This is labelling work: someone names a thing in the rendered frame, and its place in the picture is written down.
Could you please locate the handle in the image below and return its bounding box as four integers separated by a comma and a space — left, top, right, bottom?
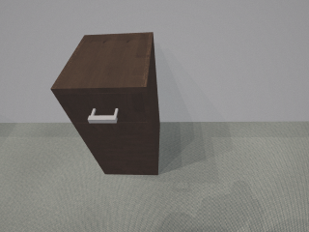
88, 108, 119, 124

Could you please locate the cabinet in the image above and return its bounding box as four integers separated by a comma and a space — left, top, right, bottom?
50, 32, 160, 175

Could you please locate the drawer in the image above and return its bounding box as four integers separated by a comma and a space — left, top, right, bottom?
60, 92, 147, 123

